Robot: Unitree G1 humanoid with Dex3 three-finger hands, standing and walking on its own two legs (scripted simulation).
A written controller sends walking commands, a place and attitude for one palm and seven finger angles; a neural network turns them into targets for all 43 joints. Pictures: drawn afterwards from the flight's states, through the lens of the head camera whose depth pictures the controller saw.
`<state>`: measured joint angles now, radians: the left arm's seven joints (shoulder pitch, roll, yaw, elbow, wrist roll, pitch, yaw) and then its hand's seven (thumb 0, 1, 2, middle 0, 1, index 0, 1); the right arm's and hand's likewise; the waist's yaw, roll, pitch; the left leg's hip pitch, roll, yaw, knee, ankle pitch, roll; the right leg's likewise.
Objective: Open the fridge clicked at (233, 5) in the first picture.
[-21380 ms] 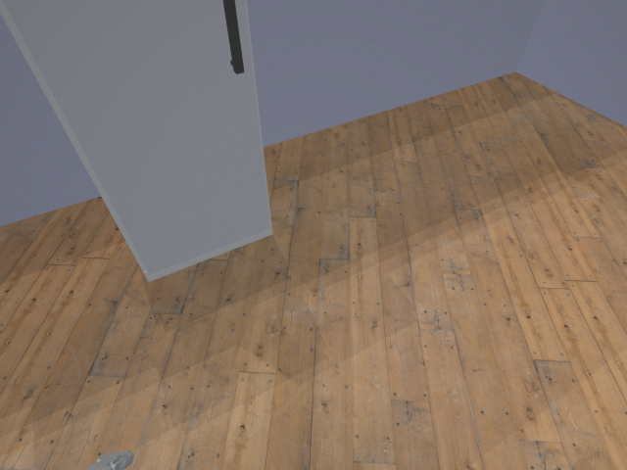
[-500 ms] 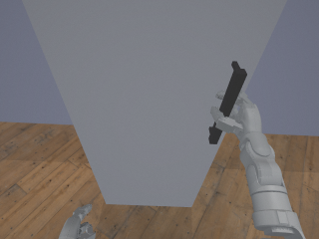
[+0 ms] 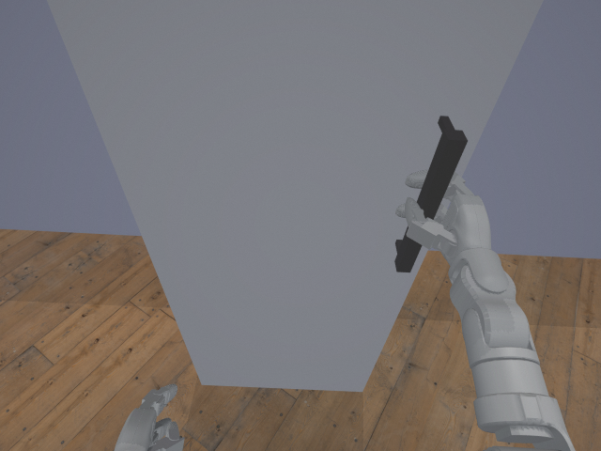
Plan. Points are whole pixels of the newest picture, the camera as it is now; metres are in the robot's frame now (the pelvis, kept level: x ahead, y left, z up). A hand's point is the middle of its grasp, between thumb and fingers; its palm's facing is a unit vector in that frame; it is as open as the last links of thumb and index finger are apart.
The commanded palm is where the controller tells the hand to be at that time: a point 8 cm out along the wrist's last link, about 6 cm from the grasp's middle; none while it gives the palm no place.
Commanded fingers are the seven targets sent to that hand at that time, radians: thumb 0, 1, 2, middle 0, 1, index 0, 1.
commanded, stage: grip the handle and tug to test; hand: right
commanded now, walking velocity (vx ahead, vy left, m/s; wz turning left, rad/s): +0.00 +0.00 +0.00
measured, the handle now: (421, 202) +0.43 -0.14 +0.14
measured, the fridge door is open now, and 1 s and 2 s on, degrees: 0 16 39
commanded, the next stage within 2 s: pull the door a little, standing still in 0.30 s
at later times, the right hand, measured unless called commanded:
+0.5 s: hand (417, 238) +0.35 -0.12 +0.15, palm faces -0.04 +1.00 +0.00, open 5.7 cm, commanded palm +0.31 -0.17 +0.15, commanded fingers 0.00 -0.90 -0.90 0.45 1.40 0.45 1.40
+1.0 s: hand (412, 309) +0.25 -0.10 +0.14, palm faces -0.05 +0.99 -0.13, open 6.5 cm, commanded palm +0.22 -0.15 +0.15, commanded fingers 0.00 -0.90 -0.90 0.45 1.40 0.45 1.40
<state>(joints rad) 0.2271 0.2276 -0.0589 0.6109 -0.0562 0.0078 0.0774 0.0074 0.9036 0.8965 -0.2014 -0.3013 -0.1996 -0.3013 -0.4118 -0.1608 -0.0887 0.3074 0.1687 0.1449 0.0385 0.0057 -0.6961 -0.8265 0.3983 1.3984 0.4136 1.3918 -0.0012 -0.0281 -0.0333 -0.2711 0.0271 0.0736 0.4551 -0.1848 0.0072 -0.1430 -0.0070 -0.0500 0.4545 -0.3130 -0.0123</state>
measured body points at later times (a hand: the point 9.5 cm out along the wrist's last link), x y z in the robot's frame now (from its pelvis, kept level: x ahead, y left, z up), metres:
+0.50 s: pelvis +0.03 +0.00 +0.00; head +0.01 +0.01 +0.45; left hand +0.19 +0.24 -0.09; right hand +0.34 -0.17 +0.15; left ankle +0.04 +0.12 -0.74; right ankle -0.04 -0.11 -0.74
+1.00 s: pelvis +0.00 -0.01 +0.00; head +0.00 +0.02 +0.45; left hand +0.19 +0.21 -0.08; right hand +0.25 -0.15 +0.15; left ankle +0.04 +0.12 -0.74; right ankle -0.04 -0.11 -0.74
